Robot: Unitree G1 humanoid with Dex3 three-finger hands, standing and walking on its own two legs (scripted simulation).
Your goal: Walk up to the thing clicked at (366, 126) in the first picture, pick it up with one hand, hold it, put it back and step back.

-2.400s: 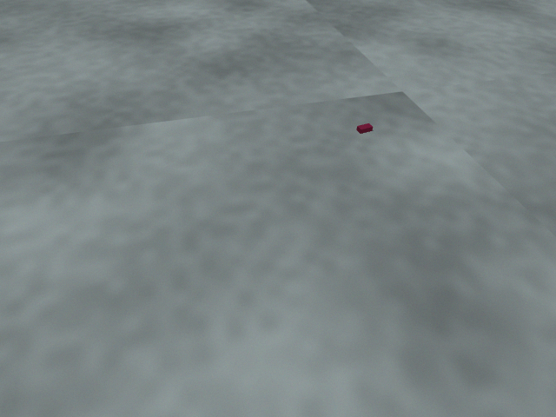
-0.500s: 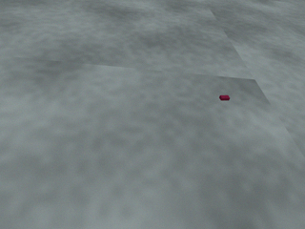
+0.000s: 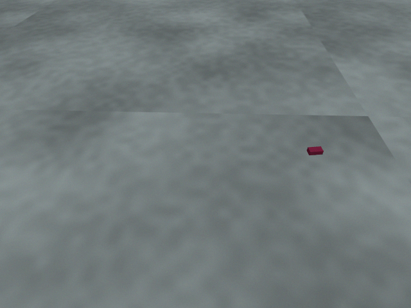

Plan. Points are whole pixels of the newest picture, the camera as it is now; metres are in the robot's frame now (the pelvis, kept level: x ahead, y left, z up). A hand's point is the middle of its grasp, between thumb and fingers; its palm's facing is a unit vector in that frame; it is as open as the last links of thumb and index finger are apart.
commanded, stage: walk up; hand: left
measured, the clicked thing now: (315, 150) +1.34 -0.60 -0.75
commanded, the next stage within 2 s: none
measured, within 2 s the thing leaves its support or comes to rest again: neither
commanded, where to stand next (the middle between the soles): +0.98 -0.85 m, yaw +9 degrees
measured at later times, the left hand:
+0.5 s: hand (161, 247) +0.33 +0.16 -0.15, palm faces -0.04 -0.96 -0.28, open 7.4 cm
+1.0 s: hand (229, 213) +0.45 -0.02 -0.16, palm faces +0.06 -0.95 -0.31, open 7.4 cm
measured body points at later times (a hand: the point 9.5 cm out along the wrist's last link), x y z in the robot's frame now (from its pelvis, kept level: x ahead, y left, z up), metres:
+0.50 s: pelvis +0.23 -0.12 -0.01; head +0.25 -0.08 +0.44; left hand +0.33 +0.21 -0.13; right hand +0.28 -0.47 -0.08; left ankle +0.24 +0.04 -0.73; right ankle +0.33 -0.30 -0.68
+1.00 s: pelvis +0.43 -0.30 -0.02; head +0.44 -0.27 +0.43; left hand +0.45 +0.03 -0.14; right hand +0.53 -0.62 -0.10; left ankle +0.52 -0.21 -0.73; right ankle +0.40 -0.36 -0.73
